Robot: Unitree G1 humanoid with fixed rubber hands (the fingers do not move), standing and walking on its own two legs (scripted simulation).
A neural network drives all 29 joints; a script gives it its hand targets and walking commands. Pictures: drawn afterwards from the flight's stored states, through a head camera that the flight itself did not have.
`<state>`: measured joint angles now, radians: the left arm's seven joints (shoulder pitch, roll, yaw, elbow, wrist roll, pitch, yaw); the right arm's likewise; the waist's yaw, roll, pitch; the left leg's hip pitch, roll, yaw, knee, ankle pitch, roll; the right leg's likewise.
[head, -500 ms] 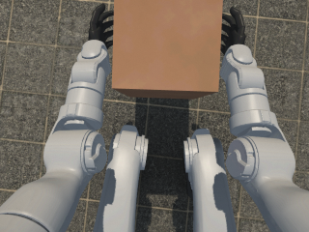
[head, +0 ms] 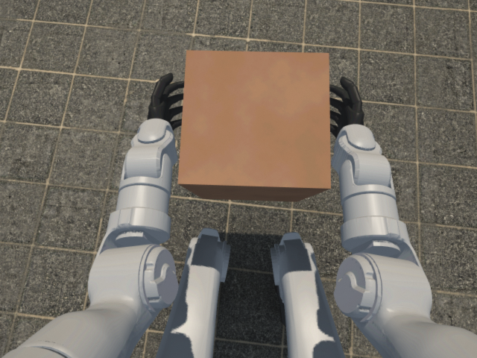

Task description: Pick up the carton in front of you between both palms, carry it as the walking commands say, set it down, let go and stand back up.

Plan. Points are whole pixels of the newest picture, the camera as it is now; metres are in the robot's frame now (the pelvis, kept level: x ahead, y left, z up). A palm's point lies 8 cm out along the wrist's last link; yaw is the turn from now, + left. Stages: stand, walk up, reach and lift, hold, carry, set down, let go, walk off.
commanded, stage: reach and lift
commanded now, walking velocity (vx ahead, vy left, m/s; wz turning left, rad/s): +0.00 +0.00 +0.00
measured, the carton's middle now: (252, 141) +0.46 +0.01 -0.12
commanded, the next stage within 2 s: hold in 1.98 s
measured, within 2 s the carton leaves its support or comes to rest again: neither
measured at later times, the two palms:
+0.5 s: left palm (117, 102) +0.42 +0.16 +0.11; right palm (411, 110) +0.42 -0.14 +0.11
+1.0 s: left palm out of the picture +0.38 +0.15 +0.25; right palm out of the picture +0.38 -0.15 +0.25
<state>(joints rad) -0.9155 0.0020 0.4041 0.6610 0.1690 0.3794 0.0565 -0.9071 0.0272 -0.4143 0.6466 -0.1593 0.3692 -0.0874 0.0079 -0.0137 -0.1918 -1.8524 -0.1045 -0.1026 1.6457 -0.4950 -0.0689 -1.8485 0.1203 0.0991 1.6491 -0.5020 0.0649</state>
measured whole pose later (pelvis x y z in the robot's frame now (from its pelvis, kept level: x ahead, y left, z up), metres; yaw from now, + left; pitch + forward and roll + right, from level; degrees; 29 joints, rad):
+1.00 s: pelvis +0.09 +0.00 +0.24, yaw +1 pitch +2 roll +0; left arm -0.23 -0.14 0.24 0.40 0.21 0.54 0.04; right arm -0.23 0.14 -0.24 0.40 -0.21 0.53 -0.04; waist 0.00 0.00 -0.11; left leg -0.28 -0.05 -0.15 0.51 -0.25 -0.02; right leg -0.27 0.05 0.15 0.51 -0.26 0.01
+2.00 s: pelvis +0.09 +0.00 +0.25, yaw +0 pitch -5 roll +0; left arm -0.23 -0.14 0.21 0.27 0.26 0.70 0.01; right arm -0.23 0.15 -0.21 0.27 -0.26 0.69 -0.01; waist 0.00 0.00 -0.01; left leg -0.09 -0.04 -0.14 0.38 -0.20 -0.01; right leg -0.08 0.04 0.14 0.38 -0.21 0.01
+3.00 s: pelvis +0.11 +0.00 +0.24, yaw +0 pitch +1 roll +0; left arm -0.21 -0.13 0.16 0.05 0.18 0.86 0.04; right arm -0.22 0.14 -0.16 0.05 -0.20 0.86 -0.04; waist 0.00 0.00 -0.13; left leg -0.26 0.01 -0.04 0.55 -0.31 -0.01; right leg -0.26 -0.01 0.04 0.56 -0.33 0.01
